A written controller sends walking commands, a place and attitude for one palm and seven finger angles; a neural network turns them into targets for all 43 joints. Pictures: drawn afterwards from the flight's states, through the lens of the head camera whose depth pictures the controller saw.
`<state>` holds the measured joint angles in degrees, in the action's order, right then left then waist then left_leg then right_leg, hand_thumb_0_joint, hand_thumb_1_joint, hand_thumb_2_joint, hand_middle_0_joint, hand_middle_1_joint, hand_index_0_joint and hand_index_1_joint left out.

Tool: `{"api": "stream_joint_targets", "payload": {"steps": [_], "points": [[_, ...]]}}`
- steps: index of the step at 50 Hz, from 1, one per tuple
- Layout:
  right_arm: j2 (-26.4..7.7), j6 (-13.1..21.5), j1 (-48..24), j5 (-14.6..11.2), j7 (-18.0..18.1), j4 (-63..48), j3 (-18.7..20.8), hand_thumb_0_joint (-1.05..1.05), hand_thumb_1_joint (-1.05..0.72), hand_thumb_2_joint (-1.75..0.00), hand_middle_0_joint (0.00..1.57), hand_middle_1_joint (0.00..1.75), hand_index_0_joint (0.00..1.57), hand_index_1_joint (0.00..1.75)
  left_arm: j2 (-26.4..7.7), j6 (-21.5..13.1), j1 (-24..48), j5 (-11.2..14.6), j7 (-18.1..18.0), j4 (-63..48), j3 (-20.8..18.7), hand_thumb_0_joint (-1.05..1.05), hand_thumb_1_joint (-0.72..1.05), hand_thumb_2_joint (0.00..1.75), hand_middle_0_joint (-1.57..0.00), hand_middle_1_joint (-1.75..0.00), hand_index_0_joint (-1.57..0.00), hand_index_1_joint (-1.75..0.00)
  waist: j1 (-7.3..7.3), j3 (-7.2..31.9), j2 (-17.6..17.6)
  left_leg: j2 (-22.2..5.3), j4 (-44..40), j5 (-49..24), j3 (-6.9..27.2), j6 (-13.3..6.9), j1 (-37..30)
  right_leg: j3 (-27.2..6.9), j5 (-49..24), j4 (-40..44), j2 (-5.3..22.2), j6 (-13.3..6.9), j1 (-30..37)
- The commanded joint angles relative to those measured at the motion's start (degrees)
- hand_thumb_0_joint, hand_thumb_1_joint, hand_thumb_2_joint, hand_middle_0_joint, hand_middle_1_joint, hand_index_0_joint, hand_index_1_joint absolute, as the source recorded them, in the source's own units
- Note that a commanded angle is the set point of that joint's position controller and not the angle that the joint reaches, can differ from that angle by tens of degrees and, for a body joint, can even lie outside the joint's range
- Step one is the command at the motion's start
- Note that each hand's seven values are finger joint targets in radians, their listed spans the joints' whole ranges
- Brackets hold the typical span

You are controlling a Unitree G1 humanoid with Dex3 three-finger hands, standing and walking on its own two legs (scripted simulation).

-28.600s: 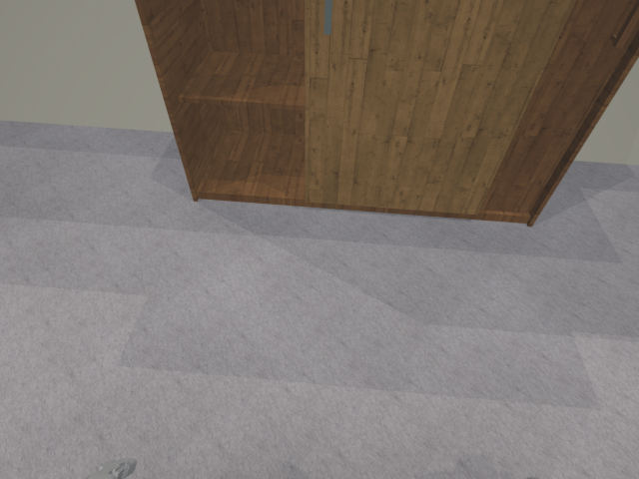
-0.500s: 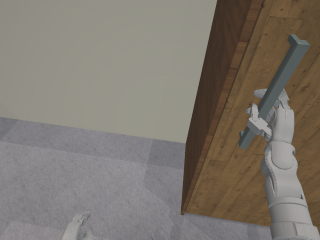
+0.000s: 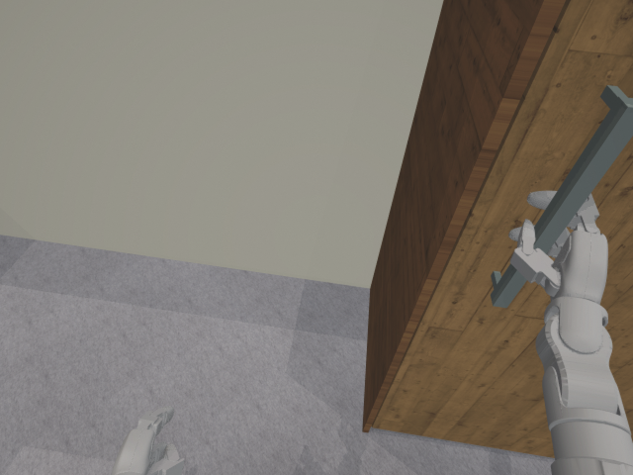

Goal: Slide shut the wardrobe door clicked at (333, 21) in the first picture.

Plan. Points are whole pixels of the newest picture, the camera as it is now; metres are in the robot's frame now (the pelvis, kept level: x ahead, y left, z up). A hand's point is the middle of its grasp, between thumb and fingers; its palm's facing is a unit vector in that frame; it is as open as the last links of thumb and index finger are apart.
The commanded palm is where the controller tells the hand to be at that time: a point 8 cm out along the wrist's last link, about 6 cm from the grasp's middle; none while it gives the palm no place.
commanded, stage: stop walking and hold the door there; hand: right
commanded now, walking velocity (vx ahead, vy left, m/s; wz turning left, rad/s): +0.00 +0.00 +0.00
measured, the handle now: (545, 216) +0.39 -0.25 +0.17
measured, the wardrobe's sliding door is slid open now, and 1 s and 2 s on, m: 0.00 0.00 0.00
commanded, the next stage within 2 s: loosen the grip on the handle in 0.14 s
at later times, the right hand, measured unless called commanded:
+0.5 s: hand (530, 251) +0.35 -0.23 +0.16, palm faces +0.42 +0.90 -0.13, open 9.9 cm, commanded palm +0.31 -0.25 +0.15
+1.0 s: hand (527, 252) +0.35 -0.23 +0.15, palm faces +0.35 +0.93 -0.12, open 14.5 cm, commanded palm +0.31 -0.28 +0.15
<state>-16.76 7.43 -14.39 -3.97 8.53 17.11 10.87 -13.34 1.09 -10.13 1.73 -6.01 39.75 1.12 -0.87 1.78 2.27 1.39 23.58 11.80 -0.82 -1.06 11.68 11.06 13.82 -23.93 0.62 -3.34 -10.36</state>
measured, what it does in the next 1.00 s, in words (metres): stands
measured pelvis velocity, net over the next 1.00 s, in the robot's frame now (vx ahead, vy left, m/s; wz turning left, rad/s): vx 0.00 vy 0.02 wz -0.09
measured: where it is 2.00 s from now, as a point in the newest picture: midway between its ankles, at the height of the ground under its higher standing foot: outside the picture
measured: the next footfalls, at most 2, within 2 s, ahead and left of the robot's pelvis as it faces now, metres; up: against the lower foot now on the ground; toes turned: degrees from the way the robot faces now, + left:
none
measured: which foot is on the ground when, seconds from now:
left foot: down 0.00-1.00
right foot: down 0.00-1.00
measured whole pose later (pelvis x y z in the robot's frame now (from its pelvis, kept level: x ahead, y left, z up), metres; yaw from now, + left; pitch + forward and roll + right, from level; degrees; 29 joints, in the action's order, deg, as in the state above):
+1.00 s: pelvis +0.00 +0.02 -0.01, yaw -5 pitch +2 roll +0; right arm -17.6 8.2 -21.5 -5.3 3.1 20.3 11.9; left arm -14.1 -6.9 -13.7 2.2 -3.5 39.4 0.8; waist -0.8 1.9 0.5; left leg 1.0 30.5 15.5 -4.2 -2.2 17.5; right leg 5.6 15.6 -31.3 0.2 -2.5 -18.2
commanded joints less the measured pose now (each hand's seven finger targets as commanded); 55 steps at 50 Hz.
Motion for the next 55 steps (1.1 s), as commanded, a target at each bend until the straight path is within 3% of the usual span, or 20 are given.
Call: {"api": "stream_joint_targets", "payload": {"steps": [1,11,12,13,14,15,16,17,20,22,24,26,31,32,33,37,44,45,46,55], "points": [[-8.3,3.2,-15.9,1.3,-1.7,-11.8,-0.9,0.0,-0.9,-0.9,0.45,1.4,0.45,1.4,-6.7,-2.4,5.7,0.1,-0.4,-8.5,-2.1,0.0,0.9,0.9,-0.2,-0.3,-0.2,-0.3,1.52,11.4,-2.0,-6.5,-3.7,-15.8,8.1,-0.1,0.7,-9.6,-13.3,2.2,7.2,1.4,9.0],[-8.9,3.4,-16.0,1.4,-1.6,-12.3,-0.7,0.0,-0.9,-0.9,0.45,1.4,0.45,1.4,-6.9,-2.6,5.6,0.0,-0.5,-8.6,-2.0,0.0,0.9,0.9,-0.2,-0.3,-0.2,-0.3,1.49,11.0,-0.7,-5.8,-3.8,-14.6,6.9,0.3,1.1,-9.8,-14.3,3.0,7.6,1.4,9.8],[-51.2,4.1,-65.7,9.7,-1.5,-19.9,30.5,0.0,-0.9,-0.9,0.45,1.4,0.45,1.4,-8.3,-4.7,-0.1,-1.4,2.1,-9.4,-5.4,0.0,0.9,0.9,-0.2,-0.3,-0.2,-0.3,-0.68,-4.7,-17.1,-4.5,-7.1,-13.6,6.1,3.0,11.8,-7.0,-13.0,0.8,9.9,-1.3,0.8],[-10.8,-4.2,-44.6,7.1,-6.3,11.9,3.9,0.0,-0.78,-0.84,0.45,1.4,0.45,1.4,-7.2,-8.6,4.4,-1.8,2.4,-9.4,-4.3,0.0,0.9,0.9,-0.2,-0.3,-0.2,-0.3,4.78,17.1,-11.1,-1.0,6.2,-31.7,-1.3,-2.1,-2.7,-9.7,-34.8,2.4,2.2,0.9,5.1],[-11.4,-3.3,-35.4,0.9,-6.6,-3.6,8.5,0.0,-0.66,-0.78,0.45,1.4,0.45,1.4,-8.6,-8.9,0.2,2.0,1.8,-7.9,-5.2,0.0,0.9,0.9,-0.2,-0.3,-0.2,-0.3,1.65,18.3,-9.0,-1.2,4.9,-23.0,-3.1,-1.1,1.2,-12.7,-46.3,-1.7,4.9,4.9,11.3],[-3.1,-3.7,-28.3,-1.0,-8.4,-3.8,2.4,0.0,-0.54,-0.73,0.45,1.4,0.45,1.4,-7.9,-9.6,0.7,1.6,1.9,-8.3,-5.4,0.0,0.9,0.9,-0.2,-0.3,-0.2,-0.3,0.32,21.1,4.4,-1.1,5.5,-12.9,-2.6,-1.1,6.4,-13.0,-51.6,-2.9,6.1,7.7,17.8],[-9.7,-2.1,-29.6,-3.4,-8.2,-9.1,9.5,0.0,-0.42,-0.67,0.45,1.4,0.45,1.4,-9.3,-9.8,-1.3,0.6,2.2,-7.6,-5.4,0.0,0.9,0.9,-0.2,-0.3,-0.2,-0.3,-1.22,26.6,13.2,-1.4,4.5,-7.0,-0.8,-0.5,8.3,-13.6,-49.5,-3.3,5.5,8.5,24.5],[-12.0,-1.2,-28.5,-4.1,-7.4,-13.8,10.2,0.0,-0.3,-0.61,0.45,1.4,0.45,1.4,-8.4,-10.7,0.1,-0.5,2.3,-8.0,-5.0,0.0,0.9,0.9,-0.2,-0.3,-0.2,-0.3,-1.95,25.4,15.4,-1.5,3.6,-4.8,-0.4,-0.8,7.7,-13.0,-42.2,-3.4,4.8,8.4,23.3],[-6.0,-0.2,-34.5,-0.2,-4.4,-7.3,0.4,0.0,0.07,-0.43,0.45,1.4,0.45,1.4,-8.1,-11.2,0.4,0.1,3.0,-7.7,-3.3,0.0,0.9,0.9,-0.2,-0.3,-0.2,-0.3,2.51,13.9,3.6,-1.5,0.8,-4.4,-1.4,-0.5,7.4,-10.4,-11.5,-2.0,2.5,3.8,7.1],[-8.4,0.5,-36.2,3.0,-2.0,-3.2,-0.1,0.0,0.31,-0.32,0.45,1.4,0.45,1.4,-8.7,-11.4,0.1,0.5,3.0,-8.0,-3.2,0.0,0.9,0.9,-0.2,-0.3,-0.2,-0.3,2.8,11.1,-4.6,-1.9,0.2,3.4,-0.4,-0.3,8.2,-11.5,0.9,-0.3,2.2,2.1,0.5],[-10.0,2.7,-36.8,4.1,-0.7,-2.3,-0.2,0.0,0.55,-0.2,0.42,1.37,0.42,1.37,-8.7,-11.9,1.0,0.6,2.8,-8.5,-2.8,0.0,0.9,0.9,-0.2,-0.3,-0.2,-0.3,2.58,10.0,-5.7,-2.3,-0.3,9.1,0.7,-0.2,8.5,-11.9,8.5,0.8,2.0,1.5,-1.9],[-9.5,4.7,-39.5,3.7,-0.6,-1.8,-1.6,0.0,0.55,-0.2,0.4,1.33,0.4,1.33,-8.5,-12.3,1.5,0.9,2.7,-8.5,-2.5,0.0,0.9,0.9,-0.2,-0.3,-0.2,-0.3,3.07,10.1,-5.2,-2.7,-1.3,12.5,2.1,0.0,8.7,-11.1,11.1,-0.2,1.4,1.1,-2.9],[-14.0,7.7,-43.0,3.0,-2.5,2.3,0.4,0.0,0.55,-0.2,0.33,1.25,0.33,1.25,-8.5,-12.7,0.7,1.0,2.3,-7.0,-2.5,0.0,0.9,0.9,-0.2,-0.3,-0.2,-0.3,2.77,10.1,-2.2,-3.6,-2.5,16.2,5.2,-0.1,6.8,-9.8,9.4,-3.4,0.3,1.0,-6.6],[-19.1,7.8,-41.4,2.9,-2.7,1.1,4.8,0.0,0.55,-0.2,0.32,1.23,0.32,1.23,-8.7,-12.4,0.8,0.9,2.3,-7.1,-2.8,0.0,0.9,0.9,-0.2,-0.3,-0.2,-0.3,1.45,12.1,-0.5,-4.0,-2.7,16.1,6.1,-0.2,4.3,-9.6,8.2,-3.6,0.3,0.9,-6.7],[-17.3,7.6,-41.5,2.7,-3.2,0.1,2.8,0.0,0.55,-0.2,0.3,1.22,0.3,1.22,-8.2,-12.2,1.6,0.9,2.3,-7.5,-2.6,0.0,0.9,0.9,-0.2,-0.3,-0.2,-0.3,1.51,12.4,1.8,-4.3,-2.5,15.0,6.4,-0.3,3.5,-9.2,6.9,-3.8,0.1,0.9,-6.8],[-16.2,6.5,-38.2,-1.1,-4.0,1.2,4.8,0.0,0.55,-0.2,0.25,1.15,0.25,1.15,-8.5,-11.9,1.3,1.1,2.1,-7.1,-2.6,0.0,0.9,0.9,-0.2,-0.3,-0.2,-0.3,1.13,11.0,-3.1,-4.6,-3.7,13.5,7.4,0.1,1.8,-9.6,4.2,-4.2,0.7,1.1,-8.2],[-13.5,4.3,-27.4,-2.0,-4.5,-7.5,6.0,0.0,0.55,-0.2,0.25,1.15,0.25,1.15,-8.9,-11.5,-1.2,0.7,2.3,-7.7,-3.1,0.0,0.9,0.9,-0.2,-0.3,-0.2,-0.3,-0.29,16.8,-1.6,-2.2,3.6,-14.9,0.8,-0.3,0.5,-9.5,-16.0,-4.8,0.8,0.9,0.8],[-14.4,3.6,-25.8,-2.1,-4.5,-7.4,7.0,0.0,0.55,-0.2,0.25,1.15,0.25,1.15,-9.0,-11.2,-1.6,0.6,2.3,-7.7,-3.0,0.0,0.9,0.9,-0.2,-0.3,-0.2,-0.3,-0.48,16.4,-3.1,-2.1,3.8,-15.8,0.6,-0.3,-0.1,-9.5,-16.9,-5.0,0.9,1.0,0.4],[-12.5,3.0,-29.1,-1.7,-4.4,-6.4,4.7,0.0,0.55,-0.2,0.25,1.15,0.25,1.15,-9.0,-10.9,-1.9,0.7,2.2,-7.5,-2.7,0.0,0.9,0.9,-0.2,-0.3,-0.2,-0.3,1.31,14.4,-3.7,-2.0,3.7,-15.4,0.5,0.1,2.0,-9.6,-16.1,-5.0,0.7,1.0,0.0],[-17.8,0.0,-29.3,-0.8,-4.2,-4.9,9.9,0.0,0.55,-0.2,0.25,1.15,0.25,1.15,-8.1,-8.5,-1.1,0.8,0.9,-8.4,-1.9,0.0,0.9,0.9,-0.2,-0.3,-0.2,-0.3,0.6,13.2,-3.1,-1.9,2.7,-9.9,0.7,-0.1,2.5,-10.0,-11.7,-4.7,0.6,1.3,-1.4]]}}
